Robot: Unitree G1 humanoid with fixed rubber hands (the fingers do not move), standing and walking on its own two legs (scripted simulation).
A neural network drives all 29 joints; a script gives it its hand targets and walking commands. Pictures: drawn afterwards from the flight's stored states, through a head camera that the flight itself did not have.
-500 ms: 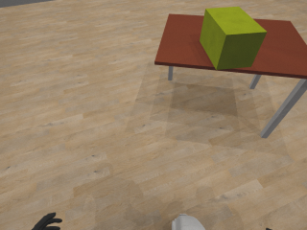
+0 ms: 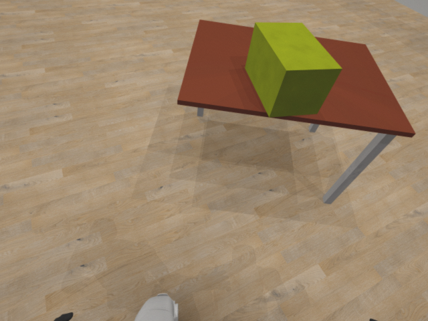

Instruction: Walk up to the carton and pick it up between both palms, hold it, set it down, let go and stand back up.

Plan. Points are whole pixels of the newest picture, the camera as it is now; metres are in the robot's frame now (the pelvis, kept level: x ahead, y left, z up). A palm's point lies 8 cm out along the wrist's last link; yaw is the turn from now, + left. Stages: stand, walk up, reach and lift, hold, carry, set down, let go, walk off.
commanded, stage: walk up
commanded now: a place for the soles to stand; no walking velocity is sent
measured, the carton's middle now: (286, 68) +0.94 -0.25 -0.05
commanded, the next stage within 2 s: none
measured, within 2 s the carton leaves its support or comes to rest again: neither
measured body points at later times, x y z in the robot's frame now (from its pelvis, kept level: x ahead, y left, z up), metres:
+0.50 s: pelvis +0.15 -0.01 +0.01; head +0.14 +0.01 +0.46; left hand +0.26 +0.28 -0.11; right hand +0.16 -0.35 -0.07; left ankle +0.10 +0.09 -0.72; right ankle +0.27 -0.17 -0.67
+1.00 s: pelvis +0.25 -0.10 +0.00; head +0.26 -0.08 +0.45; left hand +0.37 +0.18 -0.12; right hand +0.27 -0.44 -0.09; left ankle +0.35 +0.00 -0.70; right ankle +0.27 -0.18 -0.72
